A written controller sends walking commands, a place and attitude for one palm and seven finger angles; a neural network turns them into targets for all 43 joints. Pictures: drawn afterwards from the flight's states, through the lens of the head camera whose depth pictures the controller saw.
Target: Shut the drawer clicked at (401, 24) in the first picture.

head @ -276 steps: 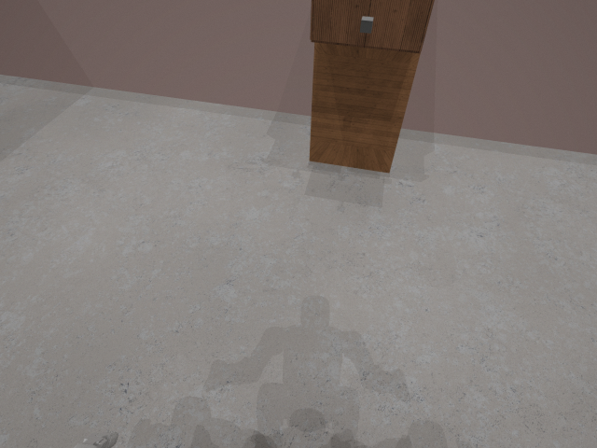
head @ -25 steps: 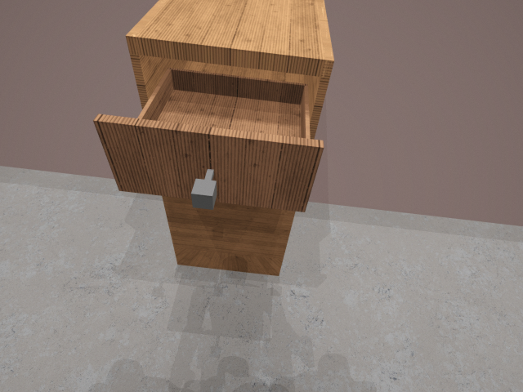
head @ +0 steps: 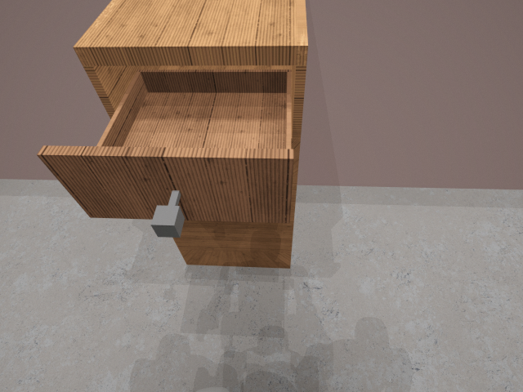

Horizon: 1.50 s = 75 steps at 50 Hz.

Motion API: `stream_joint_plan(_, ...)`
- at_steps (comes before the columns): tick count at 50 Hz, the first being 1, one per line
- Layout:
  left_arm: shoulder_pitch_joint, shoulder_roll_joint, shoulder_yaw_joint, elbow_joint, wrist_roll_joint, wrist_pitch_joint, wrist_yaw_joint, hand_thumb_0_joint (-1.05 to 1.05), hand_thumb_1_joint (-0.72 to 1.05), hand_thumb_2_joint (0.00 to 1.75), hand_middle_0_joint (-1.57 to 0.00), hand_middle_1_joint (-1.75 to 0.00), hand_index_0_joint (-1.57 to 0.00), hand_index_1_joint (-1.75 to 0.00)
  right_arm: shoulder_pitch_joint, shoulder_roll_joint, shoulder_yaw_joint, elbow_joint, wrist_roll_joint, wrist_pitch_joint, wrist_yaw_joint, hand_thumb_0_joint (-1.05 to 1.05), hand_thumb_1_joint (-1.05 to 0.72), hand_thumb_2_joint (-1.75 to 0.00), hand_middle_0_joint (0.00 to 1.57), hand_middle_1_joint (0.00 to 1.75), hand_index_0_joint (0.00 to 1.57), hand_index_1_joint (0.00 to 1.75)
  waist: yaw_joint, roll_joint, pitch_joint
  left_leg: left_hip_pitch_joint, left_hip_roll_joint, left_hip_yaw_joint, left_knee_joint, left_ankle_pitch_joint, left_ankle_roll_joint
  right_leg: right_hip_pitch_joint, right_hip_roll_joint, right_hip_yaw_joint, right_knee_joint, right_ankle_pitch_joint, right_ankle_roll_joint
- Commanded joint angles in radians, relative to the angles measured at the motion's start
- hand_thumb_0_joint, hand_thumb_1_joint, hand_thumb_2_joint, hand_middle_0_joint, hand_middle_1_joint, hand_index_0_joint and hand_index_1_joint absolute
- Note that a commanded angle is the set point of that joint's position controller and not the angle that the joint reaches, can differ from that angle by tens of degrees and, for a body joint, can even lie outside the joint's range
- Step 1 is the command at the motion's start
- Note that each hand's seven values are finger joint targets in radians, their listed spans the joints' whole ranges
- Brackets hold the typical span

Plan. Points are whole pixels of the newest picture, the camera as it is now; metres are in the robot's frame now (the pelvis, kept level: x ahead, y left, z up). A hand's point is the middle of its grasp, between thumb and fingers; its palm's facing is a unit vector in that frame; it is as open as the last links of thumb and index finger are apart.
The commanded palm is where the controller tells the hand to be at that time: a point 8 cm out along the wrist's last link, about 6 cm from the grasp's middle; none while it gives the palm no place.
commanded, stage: come to a stop and stand still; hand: left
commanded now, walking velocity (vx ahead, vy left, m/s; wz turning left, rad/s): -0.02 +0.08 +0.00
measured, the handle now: (171, 211) +0.37 +0.17 +0.05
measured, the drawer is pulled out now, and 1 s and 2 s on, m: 0.24 0.24 0.24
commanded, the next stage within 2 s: look again from close up in 0.92 s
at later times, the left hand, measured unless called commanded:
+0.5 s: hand out of the picture -0.05 +0.21 -0.17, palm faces +0.03 -0.97 -0.22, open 7.4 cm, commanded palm none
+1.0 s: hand out of the picture -0.08 +0.17 -0.17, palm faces +0.02 -0.99 -0.16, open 7.4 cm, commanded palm none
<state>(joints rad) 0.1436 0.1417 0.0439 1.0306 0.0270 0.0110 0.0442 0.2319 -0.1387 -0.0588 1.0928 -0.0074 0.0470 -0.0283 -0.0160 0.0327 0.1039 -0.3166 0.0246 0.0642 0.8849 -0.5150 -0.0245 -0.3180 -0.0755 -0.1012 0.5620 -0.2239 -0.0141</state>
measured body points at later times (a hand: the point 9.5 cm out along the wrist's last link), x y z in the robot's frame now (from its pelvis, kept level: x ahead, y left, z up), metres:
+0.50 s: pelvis -0.05 +0.03 +0.01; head -0.03 +0.02 +0.46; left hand -0.05 +0.26 -0.15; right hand +0.00 -0.20 -0.15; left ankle -0.04 +0.13 -0.73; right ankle -0.08 -0.09 -0.73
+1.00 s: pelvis -0.07 +0.01 +0.01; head -0.06 +0.02 +0.46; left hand -0.08 +0.22 -0.15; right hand -0.13 -0.19 -0.15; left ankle -0.04 +0.13 -0.73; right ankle -0.07 -0.09 -0.73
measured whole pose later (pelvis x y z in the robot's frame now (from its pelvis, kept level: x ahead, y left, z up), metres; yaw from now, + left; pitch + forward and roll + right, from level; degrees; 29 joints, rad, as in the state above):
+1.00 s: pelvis -0.07 +0.01 +0.01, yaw -1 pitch -2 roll +0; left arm 0.30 0.12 0.00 1.13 0.01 0.00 0.04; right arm 0.33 -0.10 -0.01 1.19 -0.01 0.01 -0.03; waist -0.01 -0.01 0.04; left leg -0.20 0.04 0.08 0.41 -0.18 -0.01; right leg -0.17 0.00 -0.04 0.43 -0.24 -0.02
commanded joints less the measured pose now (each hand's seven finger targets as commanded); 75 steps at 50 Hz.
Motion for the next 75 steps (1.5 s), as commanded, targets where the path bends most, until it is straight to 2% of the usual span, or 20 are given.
stream_joint_plan(1, 0.071, 0.196, 0.047, -0.055, 0.007, 0.001, 0.017, 0.0, 0.9, 0.9, -0.2, -0.3, -0.2, -0.3, 0.048, -0.057, -0.016, -0.066, 0.004, -0.007, 0.0, 0.0, -0.9, -0.9, 0.2, 0.3, 0.2, 0.3, 0.041, -0.212, -0.173, -0.058, 0.004, -0.053, 0.055, -0.021, -0.013, 0.174, -0.265, 0.219, -0.174, 0.601, -0.188)
stream_joint_plan(4, 0.059, 0.204, 0.05, -0.058, 0.009, 0.004, 0.011, 0.0, 0.9, 0.9, -0.2, -0.3, -0.2, -0.3, 0.061, -0.052, -0.011, -0.073, 0.004, -0.015, 0.004, 0.0, -0.9, -0.9, 0.2, 0.3, 0.2, 0.3, 0.033, -0.219, -0.18, 0.01, -0.004, -0.02, -0.146, 0.045, -0.015, 0.155, -0.236, 0.213, -0.183, 0.427, -0.166)
stream_joint_plan(7, 0.034, 0.186, 0.044, -0.061, -0.004, 0.014, 0.005, 0.0, 0.9, 0.9, -0.2, -0.3, -0.2, -0.3, 0.131, -0.062, -0.004, -0.052, -0.001, -0.029, 0.004, 0.0, -0.9, -0.9, 0.2, 0.3, 0.2, 0.3, -0.007, -0.185, -0.16, 0.208, 0.002, 0.004, -0.464, 0.273, -0.003, 0.013, -0.17, 0.183, -0.135, 0.153, -0.077)
stream_joint_plan(8, 0.036, 0.149, 0.034, -0.073, -0.011, 0.02, -0.001, 0.0, 0.9, 0.9, -0.2, -0.3, -0.2, -0.3, 0.131, -0.104, -0.007, -0.057, -0.006, -0.038, 0.005, 0.0, -0.9, -0.9, 0.2, 0.3, 0.2, 0.3, -0.005, -0.037, -0.144, 0.217, 0.084, -0.098, -0.552, 0.278, 0.024, -0.046, -0.09, 0.127, -0.058, 0.004, -0.027)
stream_joint_plan(9, 0.054, 0.094, 0.024, -0.083, -0.015, 0.026, -0.007, 0.0, 0.9, 0.9, -0.2, -0.3, -0.2, -0.3, 0.087, -0.168, -0.017, -0.088, -0.016, -0.043, 0.006, 0.0, -0.9, -0.9, 0.2, 0.3, 0.2, 0.3, 0.01, 0.182, -0.112, 0.126, 0.252, -0.281, -0.65, 0.305, 0.088, -0.078, 0.002, 0.046, 0.048, -0.156, 0.026)
stream_joint_plan(10, 0.012, 0.098, 0.021, -0.09, -0.009, 0.036, -0.004, 0.0, 0.9, 0.9, -0.2, -0.3, -0.2, -0.3, 0.014, -0.191, -0.018, -0.109, -0.02, -0.041, 0.002, 0.0, -0.9, -0.9, 0.2, 0.3, 0.2, 0.3, 0.003, 0.252, -0.043, -0.026, 0.312, -0.355, -0.722, 0.274, 0.159, -0.059, 0.025, 0.062, 0.182, -0.257, 0.045)
stream_joint_plan(13, 0.081, 0.101, 0.021, -0.035, -0.005, 0.039, -0.013, 0.0, 0.9, 0.9, -0.2, -0.3, -0.2, -0.3, -0.089, -0.152, 0.006, -0.119, -0.02, -0.047, -0.012, 0.0, -0.9, -0.9, 0.2, 0.3, 0.2, 0.3, 0.059, 0.148, -0.007, -0.03, 0.217, -0.21, -0.677, 0.365, 0.168, -0.046, 0.029, 0.128, 0.35, -0.195, 0.03)
stream_joint_plan(19, 0.106, 0.08, -0.011, -0.004, -0.013, 0.01, -0.009, 0.0, 0.9, 0.9, -0.2, -0.3, -0.2, -0.3, 0.013, -0.153, 0.0, -0.057, -0.009, -0.057, -0.013, 0.0, -0.9, -0.9, 0.2, 0.3, 0.2, 0.3, 0.017, 0.1, -0.1, 0.254, 0.205, -0.164, -0.559, 0.755, 0.177, 0.013, 0.02, 0.069, 0.011, -0.16, 0.05)
stream_joint_plan(22, 0.175, 0.122, -0.017, 0.049, -0.012, -0.016, 0.0, 0.0, 0.9, 0.9, -0.2, -0.3, -0.2, -0.3, 0.03, -0.125, 0.006, -0.042, 0.01, -0.064, -0.009, 0.0, -0.9, -0.9, 0.2, 0.3, 0.2, 0.3, 0.012, -0.016, -0.144, 0.202, 0.113, -0.103, -0.458, 0.64, 0.072, 0.181, -0.049, 0.159, -0.225, 0.218, 0.021)
stream_joint_plan(24, 0.159, 0.136, -0.02, 0.052, -0.013, -0.019, -0.001, 0.0, 0.9, 0.9, -0.2, -0.3, -0.2, -0.3, 0.024, -0.1, 0.013, -0.037, 0.01, -0.058, -0.002, 0.0, -0.9, -0.9, 0.2, 0.3, 0.2, 0.3, 0.0, -0.025, -0.124, 0.196, 0.075, -0.081, -0.495, 0.539, 0.04, 0.164, -0.09, 0.173, -0.193, 0.31, -0.008)
stream_joint_plan(26, 0.148, 0.12, -0.024, 0.064, -0.016, -0.025, 0.0, 0.0, 0.9, 0.9, -0.2, -0.3, -0.2, -0.3, 0.026, -0.111, 0.015, -0.021, 0.004, -0.051, -0.004, 0.0, -0.9, -0.9, 0.2, 0.3, 0.2, 0.3, -0.004, -0.172, -0.116, 0.224, 0.078, -0.066, -0.504, 0.454, 0.03, 0.121, -0.08, 0.176, -0.213, 0.244, -0.012)
stream_joint_plan(30, 0.152, 0.105, -0.03, 0.07, -0.018, -0.015, -0.003, 0.0, 0.9, 0.9, -0.2, -0.3, -0.2, -0.3, 0.032, -0.105, 0.028, 0.014, 0.002, -0.048, 0.0, 0.0, -0.9, -0.9, 0.2, 0.3, 0.2, 0.3, 0.003, -0.099, -0.015, 0.19, 0.075, -0.073, -0.558, 0.335, 0.036, 0.047, -0.045, 0.179, -0.27, -0.035, -0.001)
stream_joint_plan(37, 0.187, 0.097, -0.028, 0.077, -0.019, -0.012, -0.003, 0.0, 0.9, 0.9, -0.2, -0.3, -0.2, -0.3, 0.077, -0.081, 0.033, 0.041, -0.002, -0.045, 0.0, 0.0, -0.9, -0.9, 0.2, 0.3, 0.2, 0.3, 0.012, -0.064, 0.007, 0.151, 0.063, -0.071, -0.562, 0.27, 0.034, 0.021, -0.04, 0.186, -0.293, -0.146, -0.003)
stream_joint_plan(50, 0.225, 0.059, -0.028, 0.076, -0.021, -0.017, 0.001, 0.0, 0.9, 0.9, -0.2, -0.3, -0.2, -0.3, 0.149, -0.046, 0.033, 0.063, -0.001, -0.057, -0.008, 0.0, -0.9, -0.9, 0.2, 0.3, 0.2, 0.3, 0.015, -0.041, -0.011, 0.115, 0.076, -0.08, -0.553, 0.299, 0.037, 0.05, -0.027, 0.17, -0.262, -0.069, -0.007)
stream_joint_plan(51, 0.293, 0.096, -0.037, 0.097, 0.0, -0.051, 0.032, 0.0, 0.9, 0.9, -0.2, -0.3, -0.2, -0.3, 0.018, -0.085, 0.044, -0.017, -0.002, -0.078, 0.006, 0.0, -0.9, -0.9, 0.2, 0.3, 0.2, 0.3, 0.061, -0.018, 0.008, 0.036, 0.08, -0.044, -0.316, 0.363, 0.006, 0.064, -0.089, 0.224, -0.235, 0.33, -0.008)
stream_joint_plan(52, 0.228, 0.144, -0.029, 0.046, -0.009, -0.063, 0.022, 0.0, 0.9, 0.9, -0.2, -0.3, -0.2, -0.3, 0.112, -0.034, 0.042, -0.04, -0.003, -0.063, 0.013, 0.0, -0.9, -0.9, 0.2, 0.3, 0.2, 0.3, -0.021, -0.024, -0.094, 0.064, 0.039, -0.052, -0.327, 0.191, 0.013, 0.068, -0.139, 0.26, -0.264, 0.046, -0.054)
stream_joint_plan(53, 0.186, 0.14, -0.027, 0.021, -0.01, -0.062, 0.015, 0.0, 0.9, 0.9, -0.2, -0.3, -0.2, -0.3, 0.149, -0.047, 0.041, -0.031, -0.008, -0.06, 0.018, 0.0, -0.9, -0.9, 0.2, 0.3, 0.2, 0.3, -0.032, -0.031, -0.105, 0.091, 0.037, -0.049, -0.33, 0.204, 0.019, 0.009, -0.107, 0.231, -0.262, -0.185, -0.073)
stream_joint_plan(59, 0.206, 0.081, -0.034, 0.001, -0.01, -0.041, 0.003, 0.0, 0.9, 0.9, -0.2, -0.3, -0.2, -0.3, 0.149, -0.074, 0.045, -0.064, -0.014, -0.074, 0.011, 0.0, -0.9, -0.9, 0.2, 0.3, 0.2, 0.3, 0.002, 0.025, 0.0, -0.015, 0.076, -0.129, -0.494, 0.23, 0.064, 0.032, 0.005, 0.138, -0.132, -0.109, -0.043)
stream_joint_plan(62, 0.216, 0.077, -0.039, 0.002, -0.013, -0.038, -0.001, 0.0, 0.9, 0.9, -0.2, -0.3, -0.2, -0.3, 0.13, -0.098, 0.046, -0.072, -0.009, -0.076, 0.01, 0.0, -0.9, -0.9, 0.2, 0.3, 0.2, 0.3, 0.011, -0.038, 0.015, -0.024, 0.077, -0.145, -0.533, 0.191, 0.071, 0.057, 0.007, 0.134, -0.124, -0.087, -0.031)
stream_joint_plan(75, 0.2, 0.118, -0.037, 0.009, -0.014, -0.036, -0.004, 0.0, 0.9, 0.9, -0.2, -0.3, -0.2, -0.3, 0.079, -0.13, 0.052, -0.032, -0.005, -0.085, 0.007, 0.0, -0.9, -0.9, 0.2, 0.3, 0.2, 0.3, 0.016, -0.032, -0.05, 0.112, 0.074, -0.102, -0.523, 0.406, 0.069, 0.11, -0.024, 0.135, -0.152, 0.061, -0.009)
